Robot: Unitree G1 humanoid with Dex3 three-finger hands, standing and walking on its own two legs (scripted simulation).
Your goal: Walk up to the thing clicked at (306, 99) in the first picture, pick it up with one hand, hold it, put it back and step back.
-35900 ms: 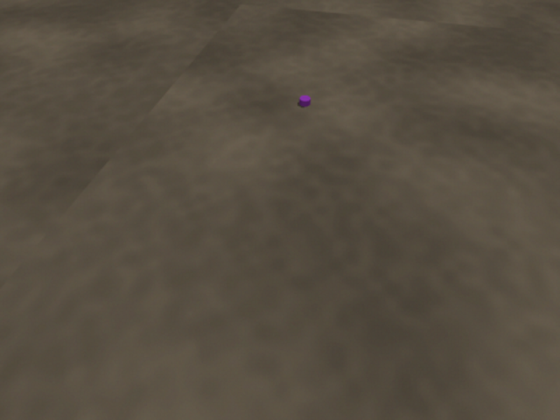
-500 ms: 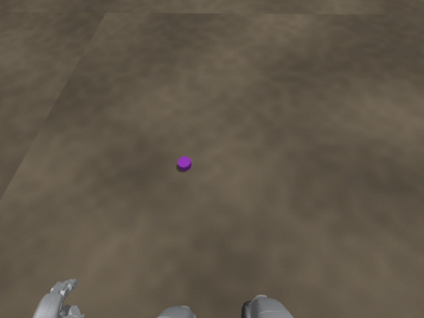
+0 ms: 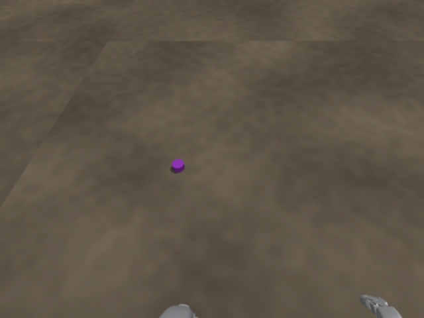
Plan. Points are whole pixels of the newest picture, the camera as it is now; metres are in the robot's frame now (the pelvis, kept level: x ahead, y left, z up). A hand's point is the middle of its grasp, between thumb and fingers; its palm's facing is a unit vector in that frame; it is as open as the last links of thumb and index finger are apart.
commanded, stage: step back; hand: left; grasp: from above
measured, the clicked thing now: (178, 165) +1.02 +0.28 -0.74
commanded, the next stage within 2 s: stand in 0.98 s
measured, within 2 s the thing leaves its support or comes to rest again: neither
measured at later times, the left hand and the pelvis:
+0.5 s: hand out of the picture +0.06 +0.27 -0.13, palm faces +0.05 -0.91 -0.42, open 7.4 cm; pelvis -0.01 -0.01 +0.00, yaw +3 degrees
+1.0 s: hand out of the picture +0.10 +0.30 -0.15, palm faces +0.08 -0.93 -0.36, open 7.4 cm; pelvis +0.04 +0.03 +0.01, yaw +5 degrees
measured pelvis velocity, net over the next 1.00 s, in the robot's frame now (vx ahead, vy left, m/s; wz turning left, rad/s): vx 0.04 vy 0.03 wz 0.08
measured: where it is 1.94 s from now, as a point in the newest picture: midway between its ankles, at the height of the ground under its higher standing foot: outside the picture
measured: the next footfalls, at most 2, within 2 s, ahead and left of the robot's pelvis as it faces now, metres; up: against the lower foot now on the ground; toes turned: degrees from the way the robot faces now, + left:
left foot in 0.16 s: +0.02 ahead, +0.14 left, +0.00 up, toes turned +0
left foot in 0.74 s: +0.10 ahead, +0.16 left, +0.00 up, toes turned +5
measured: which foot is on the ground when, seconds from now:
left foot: up 0.00-0.14, down 0.16-0.44, up 0.46-0.72, down 0.74-1.00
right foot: down 0.00-1.00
